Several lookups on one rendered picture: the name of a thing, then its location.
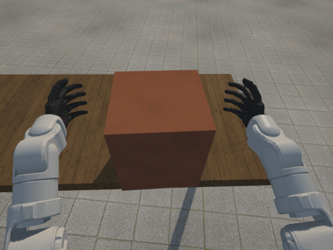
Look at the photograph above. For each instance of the robot right hand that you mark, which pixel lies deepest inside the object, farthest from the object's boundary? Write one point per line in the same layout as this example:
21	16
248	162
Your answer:
252	101

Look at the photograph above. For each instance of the left robot forearm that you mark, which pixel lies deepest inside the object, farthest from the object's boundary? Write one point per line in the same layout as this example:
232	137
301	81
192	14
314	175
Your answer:
35	176

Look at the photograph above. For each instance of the robot left upper arm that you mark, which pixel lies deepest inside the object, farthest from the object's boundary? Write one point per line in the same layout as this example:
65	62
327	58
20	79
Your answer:
51	238

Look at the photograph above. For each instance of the table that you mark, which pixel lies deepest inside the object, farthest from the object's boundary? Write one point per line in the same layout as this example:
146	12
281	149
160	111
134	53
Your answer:
85	163

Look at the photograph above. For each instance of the robot left hand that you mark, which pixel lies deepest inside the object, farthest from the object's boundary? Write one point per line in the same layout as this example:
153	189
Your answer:
58	100

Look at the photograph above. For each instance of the robot right upper arm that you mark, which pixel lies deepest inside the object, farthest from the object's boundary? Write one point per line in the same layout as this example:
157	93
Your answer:
313	235

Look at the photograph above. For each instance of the carton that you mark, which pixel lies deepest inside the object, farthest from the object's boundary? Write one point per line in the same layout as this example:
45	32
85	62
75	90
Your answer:
159	129

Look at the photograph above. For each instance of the right robot forearm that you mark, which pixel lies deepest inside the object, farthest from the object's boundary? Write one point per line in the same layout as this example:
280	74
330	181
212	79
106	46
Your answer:
282	160

